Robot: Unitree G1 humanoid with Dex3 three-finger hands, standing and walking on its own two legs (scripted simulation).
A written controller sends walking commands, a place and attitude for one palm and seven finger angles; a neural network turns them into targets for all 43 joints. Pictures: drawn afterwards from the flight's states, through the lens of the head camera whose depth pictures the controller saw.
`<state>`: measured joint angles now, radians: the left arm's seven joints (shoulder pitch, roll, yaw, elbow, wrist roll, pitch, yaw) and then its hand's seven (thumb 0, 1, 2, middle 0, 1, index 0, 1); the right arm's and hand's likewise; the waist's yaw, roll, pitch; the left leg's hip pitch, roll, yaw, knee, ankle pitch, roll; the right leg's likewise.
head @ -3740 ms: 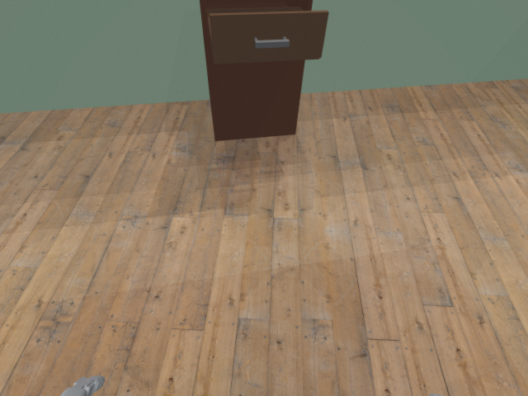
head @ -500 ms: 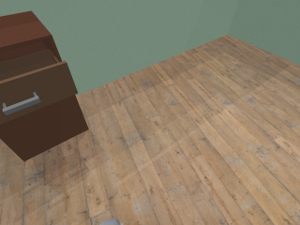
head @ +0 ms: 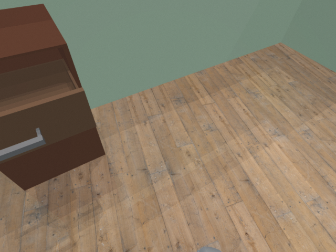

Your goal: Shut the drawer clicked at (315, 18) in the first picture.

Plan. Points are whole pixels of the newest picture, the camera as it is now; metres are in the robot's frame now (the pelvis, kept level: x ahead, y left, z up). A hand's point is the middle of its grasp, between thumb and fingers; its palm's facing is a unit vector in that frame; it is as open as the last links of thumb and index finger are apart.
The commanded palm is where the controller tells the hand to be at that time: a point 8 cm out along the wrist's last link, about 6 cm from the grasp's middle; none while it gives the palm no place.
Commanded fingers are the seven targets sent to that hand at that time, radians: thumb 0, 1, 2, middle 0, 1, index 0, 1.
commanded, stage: turn to face it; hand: left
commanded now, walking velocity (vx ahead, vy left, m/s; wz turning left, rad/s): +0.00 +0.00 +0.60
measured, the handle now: (18, 143) +0.39 +0.48 -0.05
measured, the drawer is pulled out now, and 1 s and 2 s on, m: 0.29 0.29 0.29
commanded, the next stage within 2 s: take the last steps up to it in 0.98 s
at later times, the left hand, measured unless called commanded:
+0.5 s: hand out of the picture +0.11 +0.14 -0.14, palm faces +0.33 -0.91 -0.25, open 7.3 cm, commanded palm none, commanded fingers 0.00 0.90 0.90 -0.20 -0.30 -0.20 -0.30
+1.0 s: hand out of the picture -0.02 +0.19 -0.17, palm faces +0.56 -0.80 -0.21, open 7.4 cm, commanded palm none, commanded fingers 0.00 0.90 0.90 -0.20 -0.30 -0.20 -0.30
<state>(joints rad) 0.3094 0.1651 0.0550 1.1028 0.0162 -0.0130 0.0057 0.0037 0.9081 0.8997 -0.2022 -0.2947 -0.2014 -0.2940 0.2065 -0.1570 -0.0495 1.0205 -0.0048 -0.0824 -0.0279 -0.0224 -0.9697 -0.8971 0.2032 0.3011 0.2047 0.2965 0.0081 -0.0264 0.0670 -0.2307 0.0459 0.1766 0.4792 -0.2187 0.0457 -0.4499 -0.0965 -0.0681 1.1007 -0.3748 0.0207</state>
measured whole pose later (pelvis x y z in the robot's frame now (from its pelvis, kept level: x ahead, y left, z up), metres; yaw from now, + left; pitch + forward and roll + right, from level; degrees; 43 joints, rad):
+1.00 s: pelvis +0.05 -0.01 +0.01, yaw +31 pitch +0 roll -2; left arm 0.23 0.25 0.07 0.96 0.01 0.06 0.01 0.00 0.91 0.90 -0.20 -0.29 -0.20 -0.29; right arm 0.15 -0.19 -0.02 0.93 -0.01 0.02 0.00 0.01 -0.91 -0.90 0.20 0.30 0.20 0.30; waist 0.03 -0.03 0.07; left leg -0.21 0.00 0.06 0.45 -0.23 0.06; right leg -0.47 -0.11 -0.03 1.10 -0.37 0.10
